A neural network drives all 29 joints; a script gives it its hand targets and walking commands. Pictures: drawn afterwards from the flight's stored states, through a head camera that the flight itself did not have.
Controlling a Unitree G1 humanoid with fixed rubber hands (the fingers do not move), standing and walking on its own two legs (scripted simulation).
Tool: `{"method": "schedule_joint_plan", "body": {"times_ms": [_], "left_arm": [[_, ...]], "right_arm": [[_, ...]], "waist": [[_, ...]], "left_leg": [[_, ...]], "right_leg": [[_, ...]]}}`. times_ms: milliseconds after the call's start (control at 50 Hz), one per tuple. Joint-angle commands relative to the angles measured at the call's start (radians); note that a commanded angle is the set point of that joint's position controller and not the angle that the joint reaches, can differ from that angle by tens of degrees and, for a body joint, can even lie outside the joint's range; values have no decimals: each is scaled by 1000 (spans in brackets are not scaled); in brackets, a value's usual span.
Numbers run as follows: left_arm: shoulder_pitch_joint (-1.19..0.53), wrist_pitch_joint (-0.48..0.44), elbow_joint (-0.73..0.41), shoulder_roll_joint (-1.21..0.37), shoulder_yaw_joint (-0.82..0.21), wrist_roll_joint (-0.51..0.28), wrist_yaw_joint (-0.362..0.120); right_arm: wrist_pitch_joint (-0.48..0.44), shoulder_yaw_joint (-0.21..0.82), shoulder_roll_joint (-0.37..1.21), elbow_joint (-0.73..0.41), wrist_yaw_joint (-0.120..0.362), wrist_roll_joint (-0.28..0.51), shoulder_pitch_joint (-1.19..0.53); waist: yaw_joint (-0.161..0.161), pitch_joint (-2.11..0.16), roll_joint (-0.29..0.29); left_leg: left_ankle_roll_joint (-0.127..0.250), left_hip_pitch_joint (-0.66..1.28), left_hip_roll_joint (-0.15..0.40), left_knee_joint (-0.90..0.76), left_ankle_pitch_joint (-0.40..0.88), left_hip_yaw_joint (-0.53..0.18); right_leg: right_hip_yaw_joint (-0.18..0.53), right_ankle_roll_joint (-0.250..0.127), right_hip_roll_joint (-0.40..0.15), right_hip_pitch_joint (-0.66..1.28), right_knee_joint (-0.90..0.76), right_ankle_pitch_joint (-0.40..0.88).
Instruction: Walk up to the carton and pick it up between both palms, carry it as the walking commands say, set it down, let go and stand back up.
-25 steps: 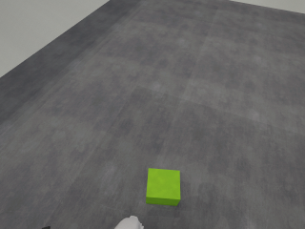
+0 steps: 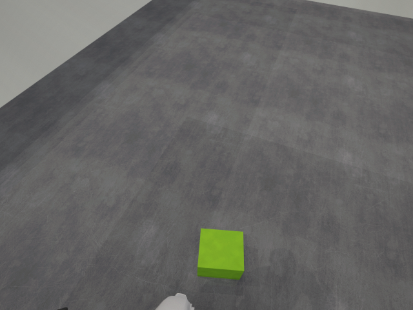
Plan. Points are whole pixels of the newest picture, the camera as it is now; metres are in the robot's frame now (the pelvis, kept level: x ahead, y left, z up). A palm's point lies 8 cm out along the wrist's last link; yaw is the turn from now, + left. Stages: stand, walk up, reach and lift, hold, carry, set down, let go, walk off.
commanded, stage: walk up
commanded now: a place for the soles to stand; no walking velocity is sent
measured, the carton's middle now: (220, 254) +0.44 -0.06 -0.67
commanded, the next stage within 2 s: reach and lift in 1.66 s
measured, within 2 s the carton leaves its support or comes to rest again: neither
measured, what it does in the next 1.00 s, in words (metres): stands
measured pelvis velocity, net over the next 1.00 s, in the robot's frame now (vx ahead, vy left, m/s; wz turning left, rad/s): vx -0.01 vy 0.01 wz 0.01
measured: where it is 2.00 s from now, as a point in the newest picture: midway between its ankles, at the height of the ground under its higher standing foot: outside the picture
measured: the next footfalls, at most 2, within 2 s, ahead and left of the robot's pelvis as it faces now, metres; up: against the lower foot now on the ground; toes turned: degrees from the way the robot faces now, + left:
none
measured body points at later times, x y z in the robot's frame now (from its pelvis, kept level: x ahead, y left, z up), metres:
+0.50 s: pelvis +0.00 +0.00 +0.00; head +0.03 +0.01 +0.45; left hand +0.08 +0.32 -0.12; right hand +0.09 -0.33 -0.09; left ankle +0.08 +0.11 -0.70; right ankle -0.05 -0.11 -0.70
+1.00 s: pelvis -0.01 +0.01 +0.00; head +0.01 +0.03 +0.45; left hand +0.08 +0.34 -0.12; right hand +0.08 -0.31 -0.09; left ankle +0.08 +0.11 -0.70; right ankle -0.05 -0.11 -0.70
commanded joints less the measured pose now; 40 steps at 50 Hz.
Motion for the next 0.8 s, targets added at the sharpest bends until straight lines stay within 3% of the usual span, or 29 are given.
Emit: {"method": "schedule_joint_plan", "body": {"times_ms": [0,60,100,120,140,160,180,220,240,260,320,340,380,400,420,460,500,520,560,580,620,640,660,680,700,720,740,760,780], "left_arm": [[-37,-33,-67,222,67,34,10],[-55,-27,-80,210,65,20,11],[-24,-11,-82,188,72,14,11],[-22,-5,-73,179,70,10,8],[-14,-5,-70,174,65,13,8],[-5,-10,-59,187,71,15,9],[11,-17,-56,201,75,22,10],[7,-29,-46,217,77,30,9],[-28,-37,-47,226,72,34,11],[-55,-37,-48,220,64,28,9],[-67,-28,-75,214,68,24,10],[-49,-23,-78,209,73,17,12],[-30,-14,-75,200,79,12,12],[-27,-10,-71,195,77,11,8],[-5,-12,-61,198,78,14,9],[11,-20,-52,210,76,28,11],[-16,-34,-50,230,71,37,15],[-30,-33,-58,213,68,31,12],[-69,-30,-69,219,66,24,12],[-56,-26,-76,208,68,16,13],[-58,-16,-87,198,70,14,10],[-17,-29,-77,222,74,-10,21],[27,-37,-61,216,74,-4,27],[37,-43,-44,226,76,3,33],[49,-50,-47,244,84,12,42],[32,-53,-56,263,85,19,44],[1,-56,-72,261,81,17,43],[-22,-58,-88,276,86,17,41],[-45,-60,-85,280,82,14,40]], "right_arm": [[-17,-48,-178,19,-28,-11,-54],[-28,-54,-186,14,-27,-13,-3],[-20,-61,-213,6,-33,-16,5],[-20,-53,-223,-2,-35,-22,-20],[-13,-56,-237,-7,-37,-19,-40],[-11,-49,-229,-6,-36,-21,-67],[-10,-46,-213,-13,-35,-20,-81],[-8,-41,-175,7,-28,-14,-88],[-11,-34,-158,10,-26,-6,-76],[-12,-43,-177,25,-27,-4,-56],[-24,-44,-178,15,-25,-13,-27],[-24,-50,-186,6,-30,-14,-23],[-21,-49,-206,-2,-36,-12,-9],[-17,-54,-208,-7,-37,-13,-30],[-14,-52,-213,-12,-36,-13,-53],[-12,-50,-195,-13,-32,-16,-92],[-11,-40,-160,-2,-31,-6,-88],[-14,-47,-174,17,-29,-11,-66],[-21,-49,-181,21,-28,-11,-31],[-25,-48,-177,15,-27,-8,-21],[-21,-55,-205,7,-31,-15,-7],[7,-64,-207,-23,-14,-21,-66],[17,-56,-193,-42,-12,-16,-95],[25,-52,-173,-50,-7,-13,-113],[30,-52,-155,-43,-4,-9,-127],[36,-51,-159,-37,-4,-9,-108],[40,-60,-173,-22,-5,-15,-89],[40,-63,-176,-24,1,-16,-83],[36,-65,-166,-22,3,-21,-71]], "waist": [[9,-47,-40],[-2,-132,-42],[4,-141,82],[19,-134,117],[26,-117,118],[29,-81,81],[47,-69,11],[39,-24,-52],[27,11,-81],[2,-26,-47],[8,-104,-20],[11,-127,1],[18,-139,30],[22,-130,79],[34,-122,40],[44,-54,0],[35,-7,-95],[16,-30,-42],[3,-73,-38],[10,-112,-46],[4,-121,25],[32,-117,138],[41,-119,92],[53,-93,42],[60,-62,-14],[46,-39,-42],[29,-32,-22],[9,-34,-58],[3,-19,-19]], "left_leg": [[22,-14,63,-77,152,36],[75,136,87,-107,373,-93],[143,160,164,-193,287,-313],[164,143,197,-257,194,-419],[180,115,210,-290,64,-462],[155,45,207,-297,2,-448],[122,-25,171,-263,1,-364],[37,-95,62,-102,47,-89],[5,-71,45,-49,103,18],[10,-3,72,-91,132,44],[60,85,76,-86,376,-33],[83,125,85,-88,400,-85],[136,131,149,-161,295,-277],[134,110,162,-202,189,-309],[137,81,169,-221,128,-331],[90,-51,124,-170,58,-223],[21,-101,52,-22,167,26],[20,-34,56,-45,144,53],[36,49,81,-100,310,10],[65,97,72,-91,379,-51],[109,137,119,-146,312,-190],[124,111,109,-170,357,-217],[122,49,123,-148,361,-227],[94,-16,99,-93,366,-161],[66,-63,58,-6,330,-33],[36,-108,51,26,263,33],[27,-78,58,64,134,56],[23,-48,78,50,69,60],[29,4,97,-28,129,61]], "right_leg": [[229,-161,-226,124,-370,164],[78,-85,-96,90,-173,262],[93,-58,-24,21,-84,117],[117,-50,3,3,-83,8],[132,-47,9,2,-120,-53],[160,-56,-4,33,-183,-75],[197,-76,-39,78,-263,-69],[275,-133,-170,109,-432,-99],[300,-162,-236,84,-452,47],[227,-161,-230,106,-394,174],[88,-91,-121,107,-220,282],[86,-79,-94,83,-178,255],[111,-58,-34,41,-124,140],[111,-55,-22,39,-132,26],[137,-64,-25,53,-172,-24],[212,-99,-93,88,-313,-113],[246,-146,-218,135,-406,81],[236,-161,-234,119,-374,182],[113,-124,-174,143,-242,358],[91,-94,-123,114,-200,329],[77,-72,-56,45,-139,162],[122,-61,-54,67,-168,153],[147,-65,-61,107,-205,129],[171,-86,-108,151,-263,152],[206,-114,-192,176,-317,243],[232,-144,-255,178,-329,318],[264,-191,-317,143,-332,382],[249,-204,-334,143,-311,436],[210,-185,-312,116,-271,474]]}}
